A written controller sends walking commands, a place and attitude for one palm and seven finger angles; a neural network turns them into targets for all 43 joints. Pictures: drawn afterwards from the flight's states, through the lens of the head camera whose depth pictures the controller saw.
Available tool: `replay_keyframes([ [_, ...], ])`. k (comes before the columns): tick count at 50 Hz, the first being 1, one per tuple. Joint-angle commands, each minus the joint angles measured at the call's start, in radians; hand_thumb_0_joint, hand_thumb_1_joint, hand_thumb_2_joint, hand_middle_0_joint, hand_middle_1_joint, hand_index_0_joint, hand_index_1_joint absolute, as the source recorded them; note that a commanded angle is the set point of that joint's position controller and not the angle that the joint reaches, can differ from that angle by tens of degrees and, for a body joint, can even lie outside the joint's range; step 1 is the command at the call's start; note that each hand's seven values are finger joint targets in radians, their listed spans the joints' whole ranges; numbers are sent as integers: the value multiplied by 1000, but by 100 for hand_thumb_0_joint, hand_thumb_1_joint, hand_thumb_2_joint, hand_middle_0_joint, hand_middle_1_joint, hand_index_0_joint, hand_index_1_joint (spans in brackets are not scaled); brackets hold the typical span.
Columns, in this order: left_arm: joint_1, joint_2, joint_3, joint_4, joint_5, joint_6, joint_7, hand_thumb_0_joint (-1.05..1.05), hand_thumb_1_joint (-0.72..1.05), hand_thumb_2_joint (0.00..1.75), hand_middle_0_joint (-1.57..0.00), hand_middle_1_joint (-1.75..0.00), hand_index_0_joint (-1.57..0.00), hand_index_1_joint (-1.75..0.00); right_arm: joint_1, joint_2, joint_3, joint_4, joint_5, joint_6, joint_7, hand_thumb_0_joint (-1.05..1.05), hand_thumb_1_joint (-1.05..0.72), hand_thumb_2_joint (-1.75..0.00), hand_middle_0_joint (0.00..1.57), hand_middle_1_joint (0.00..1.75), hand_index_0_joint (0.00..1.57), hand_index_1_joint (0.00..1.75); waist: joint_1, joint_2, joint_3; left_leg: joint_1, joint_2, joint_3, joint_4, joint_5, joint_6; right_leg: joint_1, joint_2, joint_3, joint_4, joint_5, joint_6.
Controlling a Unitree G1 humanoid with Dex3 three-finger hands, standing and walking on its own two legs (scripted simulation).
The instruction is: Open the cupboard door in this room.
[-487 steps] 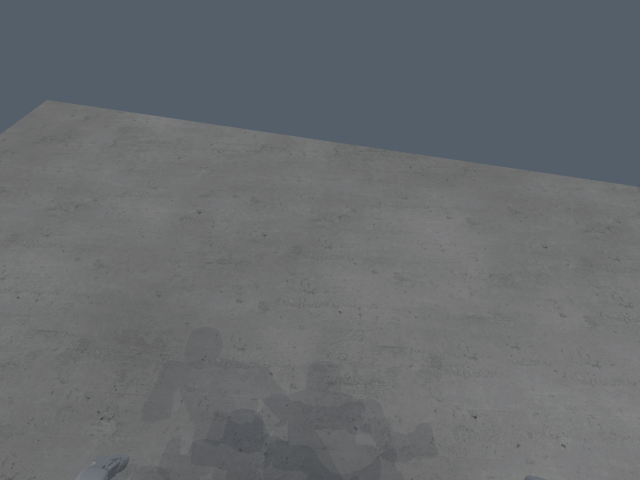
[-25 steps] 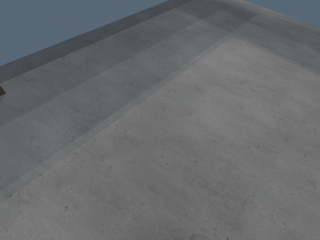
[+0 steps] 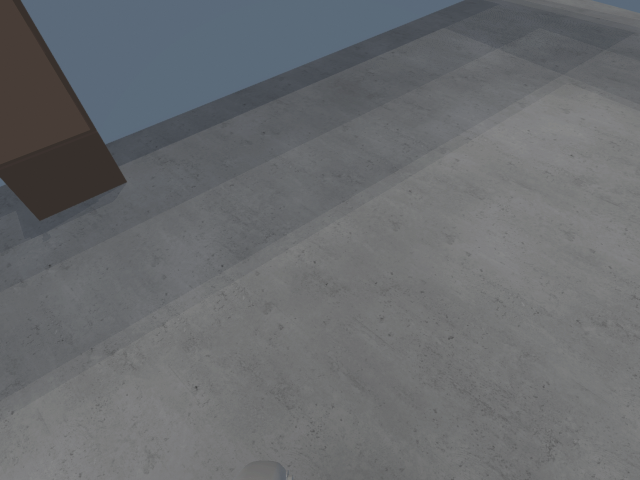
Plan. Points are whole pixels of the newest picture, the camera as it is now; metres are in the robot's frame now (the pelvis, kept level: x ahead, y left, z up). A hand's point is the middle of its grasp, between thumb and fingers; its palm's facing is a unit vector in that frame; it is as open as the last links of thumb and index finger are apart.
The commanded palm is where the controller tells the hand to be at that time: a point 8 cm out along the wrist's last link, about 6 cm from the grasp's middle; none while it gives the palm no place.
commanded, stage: turn or walk to find it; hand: left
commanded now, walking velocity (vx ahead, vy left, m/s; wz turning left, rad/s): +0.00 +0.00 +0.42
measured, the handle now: out of the picture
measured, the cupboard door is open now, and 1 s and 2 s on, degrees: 0 0 0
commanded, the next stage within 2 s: stand and wait in 0.58 s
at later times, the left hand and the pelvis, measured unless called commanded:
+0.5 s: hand out of the picture +0.00 +0.26 -0.16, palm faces +0.23 -0.94 -0.26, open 7.4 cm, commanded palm none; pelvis -0.03 +0.04 +0.00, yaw +11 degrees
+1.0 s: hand out of the picture -0.11 +0.20 -0.17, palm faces +0.41 -0.88 -0.23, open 7.3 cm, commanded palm none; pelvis -0.06 +0.01 +0.00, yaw +22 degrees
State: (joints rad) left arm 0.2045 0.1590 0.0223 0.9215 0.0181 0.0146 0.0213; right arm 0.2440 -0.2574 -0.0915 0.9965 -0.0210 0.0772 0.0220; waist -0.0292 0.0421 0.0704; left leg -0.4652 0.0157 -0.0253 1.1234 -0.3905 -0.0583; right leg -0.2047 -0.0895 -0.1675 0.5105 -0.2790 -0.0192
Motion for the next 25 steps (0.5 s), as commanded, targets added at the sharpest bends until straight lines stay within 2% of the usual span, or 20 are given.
replay_keyframes([
  [1, 52, 232, 65, -39, 11, -23, 13, 0, 90, 90, -20, -30, -20, -30, -79, -32, 8, -84, 4, -25, -6, 0, -90, -90, 20, 30, 20, 30, 65, -215, -49, -15, 19, 45, -172, -69, -12, 86, -257, 156, -168, 340, -118],
  [4, 75, 261, 76, -18, 16, -17, 10, 0, 90, 90, -20, -30, -20, -30, -100, -21, 19, -93, 13, -38, -8, 0, -90, -90, 20, 30, 20, 30, 81, -255, -77, 50, 12, 87, -338, -94, -1, 118, -270, 137, -109, 441, -124],
  [5, 77, 266, 78, -11, 15, -14, 9, 0, 90, 90, -20, -30, -20, -30, -87, -22, 20, -89, 15, -42, -11, 0, -90, -90, 20, 30, 20, 30, 75, -256, -90, 86, 5, 103, -392, -71, 2, 115, -272, 126, -87, 456, -115],
  [7, 60, 266, 76, -6, 9, -8, 6, 0, 90, 90, -20, -30, -20, -30, -41, -32, 20, -77, 14, -48, -13, 0, -90, -90, 20, 30, 20, 30, 43, -245, -105, 194, -5, 127, -542, 46, 13, 63, -254, 86, -30, 413, -69],
  [8, 39, 254, 77, -6, 2, -2, 6, 0, 90, 90, -20, -30, -20, -30, 3, -49, 16, -68, 12, -55, -11, 0, -90, -90, 20, 30, 20, 30, 12, -186, -118, 298, 15, 109, -678, 166, 23, 0, -238, 48, 49, 328, -25],
  [9, 56, 210, 71, -27, -7, 7, 2, 0, 90, 90, -20, -30, -20, -30, 33, -123, 1, -68, 6, -66, -12, 0, -90, -90, 20, 30, 20, 30, -3, 14, -144, 421, 148, -72, -763, 308, 76, -156, -153, -5, 215, 127, 38],
  [10, 31, 142, 52, -64, -9, 12, -3, 0, 90, 90, -20, -30, -20, -30, 67, -216, -20, -70, 0, -67, -17, 0, -90, -90, 20, 30, 20, 30, -21, 276, -115, 452, 369, -337, -809, 587, 192, -357, -38, -14, 404, -336, 100],
  [11, -27, 154, 45, -78, 0, 23, 3, 0, 90, 90, -20, -30, -20, -30, 92, -227, -24, -54, 0, -64, -27, 0, -90, -90, 20, 30, 20, 30, -50, 203, -123, 394, 405, -349, -813, 566, 253, -346, -40, 81, 528, -361, 91],
  [12, -66, 145, 51, -69, -1, 25, 3, 0, 90, 90, -20, -30, -20, -30, 73, -206, -20, -48, -2, -67, -37, 0, -90, -90, 20, 30, 20, 30, -40, 221, -112, 375, 351, -320, -801, 564, 247, -372, -34, 125, 584, -313, 87],
  [13, -63, 162, 52, -56, -5, 23, -3, 0, 90, 90, -20, -30, -20, -30, 17, -175, -10, -61, -1, -66, -41, 0, -90, -90, 20, 30, 20, 30, -19, 186, -98, 345, 321, -276, -797, 511, 243, -369, -41, 140, 611, -250, 88],
  [14, -44, 159, 55, -39, -2, 19, -7, 0, 90, 90, -20, -30, -20, -30, -34, -148, 0, -74, -2, -69, -42, 0, -90, -90, 20, 30, 20, 30, 4, 144, -78, 322, 274, -219, -791, 524, 227, -350, -37, 143, 607, -196, 90],
  [15, -17, 157, 53, -25, -3, 18, -10, 0, 90, 90, -20, -30, -20, -30, -61, -143, 5, -84, -1, -72, -42, 0, -90, -90, 20, 30, 20, 30, 19, 116, -80, 320, 247, -180, -783, 544, 217, -329, -27, 134, 593, -171, 94],
  [16, -3, 153, 51, -19, -4, 18, -11, 0, 90, 90, -20, -30, -20, -30, -65, -144, 4, -88, 0, -73, -41, 0, -90, -90, 20, 30, 20, 30, 21, 104, -89, 332, 234, -163, -779, 563, 216, -315, -20, 130, 563, -163, 98],
  [19, -16, 147, 48, -27, -6, 20, -9, 0, 90, 90, -20, -30, -20, -30, -45, -143, 1, -86, 0, -70, -38, 0, -90, -90, 20, 30, 20, 30, 8, 88, -79, 323, 228, -181, -790, 535, 224, -284, -3, 128, 487, -159, 101],
  [21, -22, 143, 47, -37, -6, 22, -7, 0, 90, 90, -20, -30, -20, -30, -46, -150, -3, -89, -1, -65, -36, 0, -90, -90, 20, 30, 20, 30, 5, 99, -71, 308, 226, -204, -797, 480, 227, -265, 7, 127, 438, -164, 100],
  [23, -30, 141, 46, -47, -6, 17, -6, 0, 90, 90, -20, -30, -20, -30, -39, -149, -7, -92, -4, -62, -34, 0, -90, -90, 20, 30, 20, 30, -1, 101, -86, 314, 224, -235, -784, 480, 231, -235, 19, 127, 362, -174, 95],
  [25, -21, 135, 45, -52, -10, 13, -3, 0, 90, 90, -20, -30, -20, -30, -51, -149, -9, -101, -7, -57, -32, 0, -90, -90, 20, 30, 20, 30, 4, 119, -80, 268, 215, -264, -775, 480, 227, -168, 36, 122, 276, -170, 87],
])
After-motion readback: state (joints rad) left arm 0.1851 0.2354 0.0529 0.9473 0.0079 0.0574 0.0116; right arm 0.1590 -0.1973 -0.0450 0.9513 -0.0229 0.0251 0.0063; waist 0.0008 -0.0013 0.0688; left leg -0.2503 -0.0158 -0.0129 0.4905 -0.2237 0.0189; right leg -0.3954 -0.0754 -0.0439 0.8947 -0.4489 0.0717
